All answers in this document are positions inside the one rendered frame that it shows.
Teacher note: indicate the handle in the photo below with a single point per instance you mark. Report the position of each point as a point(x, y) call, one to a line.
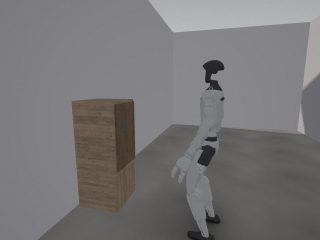
point(124, 124)

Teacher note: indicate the right robot thigh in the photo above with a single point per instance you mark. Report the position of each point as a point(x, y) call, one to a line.
point(204, 181)

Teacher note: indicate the right robot shin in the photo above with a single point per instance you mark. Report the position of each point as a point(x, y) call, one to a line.
point(207, 199)

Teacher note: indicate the cupboard door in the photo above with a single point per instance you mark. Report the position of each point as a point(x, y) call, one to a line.
point(124, 140)

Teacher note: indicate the robot left forearm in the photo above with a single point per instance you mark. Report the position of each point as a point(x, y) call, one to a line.
point(201, 135)

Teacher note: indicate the robot left upper arm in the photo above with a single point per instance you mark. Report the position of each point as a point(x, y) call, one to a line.
point(208, 98)

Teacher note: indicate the left robot hand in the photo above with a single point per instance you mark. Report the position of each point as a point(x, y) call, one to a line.
point(183, 164)

